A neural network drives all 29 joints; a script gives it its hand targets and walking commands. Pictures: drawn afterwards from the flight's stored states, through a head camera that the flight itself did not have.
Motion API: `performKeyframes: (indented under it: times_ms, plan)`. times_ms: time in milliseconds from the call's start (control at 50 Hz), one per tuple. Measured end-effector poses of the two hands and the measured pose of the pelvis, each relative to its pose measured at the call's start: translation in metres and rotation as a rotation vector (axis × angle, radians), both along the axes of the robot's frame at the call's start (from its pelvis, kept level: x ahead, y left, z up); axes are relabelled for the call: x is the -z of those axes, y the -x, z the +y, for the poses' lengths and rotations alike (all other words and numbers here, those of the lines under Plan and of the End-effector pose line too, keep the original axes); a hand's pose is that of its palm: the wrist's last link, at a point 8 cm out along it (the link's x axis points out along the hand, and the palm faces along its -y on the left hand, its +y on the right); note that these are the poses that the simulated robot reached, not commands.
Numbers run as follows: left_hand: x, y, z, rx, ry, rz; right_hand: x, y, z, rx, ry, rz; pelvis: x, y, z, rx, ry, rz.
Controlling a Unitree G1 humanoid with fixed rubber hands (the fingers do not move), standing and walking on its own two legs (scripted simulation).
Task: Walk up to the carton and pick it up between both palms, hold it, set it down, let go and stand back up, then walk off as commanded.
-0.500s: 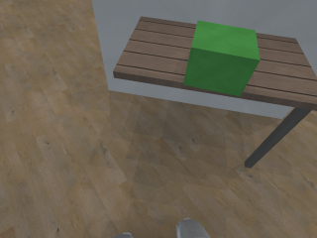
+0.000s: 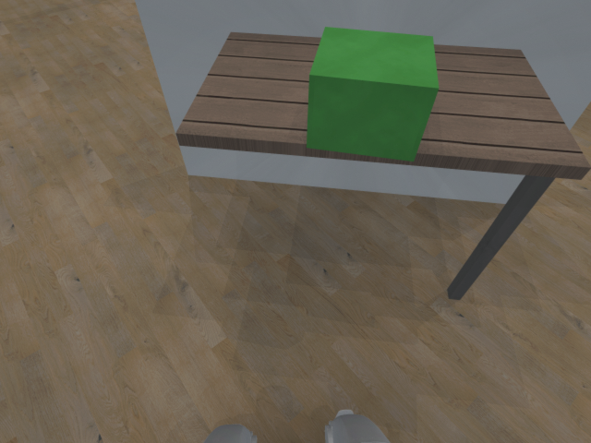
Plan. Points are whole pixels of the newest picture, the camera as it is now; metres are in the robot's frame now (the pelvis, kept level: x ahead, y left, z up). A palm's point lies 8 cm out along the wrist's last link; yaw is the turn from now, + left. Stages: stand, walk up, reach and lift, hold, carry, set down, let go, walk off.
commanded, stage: walk up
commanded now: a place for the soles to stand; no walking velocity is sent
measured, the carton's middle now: (368, 92) +0.79 -0.16 +0.04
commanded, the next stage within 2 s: none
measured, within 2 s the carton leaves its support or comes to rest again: neither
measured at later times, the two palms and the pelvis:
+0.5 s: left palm out of the picture +0.04 +0.31 -0.11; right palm out of the picture +0.02 -0.31 -0.10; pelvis -0.04 +0.00 +0.01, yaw -3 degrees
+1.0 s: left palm out of the picture +0.04 +0.31 -0.10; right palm out of the picture +0.03 -0.31 -0.11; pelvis -0.04 +0.01 +0.01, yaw -3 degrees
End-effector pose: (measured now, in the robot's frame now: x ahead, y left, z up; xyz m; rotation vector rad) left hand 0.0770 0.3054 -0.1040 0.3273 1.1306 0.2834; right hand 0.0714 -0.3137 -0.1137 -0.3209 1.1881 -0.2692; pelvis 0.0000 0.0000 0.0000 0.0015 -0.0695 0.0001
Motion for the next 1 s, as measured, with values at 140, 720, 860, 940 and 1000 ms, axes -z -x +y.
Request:
performKeyframes:
  times_ms: [140, 720, 860, 940, 1000]
  plan:
    - [0.018, 0.023, 0.019, -0.002, 0.045, 0.043, -0.008, 0.027, 0.022, -0.002, 0.029, 0.032, 0.002, 0.019, 0.026, 0.002, 0.006, 0.003]
    - [-0.001, 0.043, 0.001, 0.031, 0.006, 0.085, -0.007, 0.048, 0.001, 0.016, -0.006, -0.005, -0.007, 0.036, 0.001, 0.047, 0.012, 0.007]
    - [-0.002, 0.043, 0.005, 0.037, 0.005, 0.074, -0.007, 0.046, 0.005, 0.017, -0.009, -0.012, -0.007, 0.037, 0.005, 0.048, 0.011, 0.004]
    - [-0.002, 0.039, 0.008, 0.042, 0.009, 0.064, -0.009, 0.045, 0.01, 0.01, -0.015, -0.017, -0.008, 0.038, 0.01, 0.045, 0.013, 0.005]
    - [-0.003, 0.037, 0.006, 0.045, 0.006, 0.059, -0.008, 0.046, 0.008, 0.011, -0.019, -0.019, -0.008, 0.039, 0.007, 0.047, 0.01, 0.004]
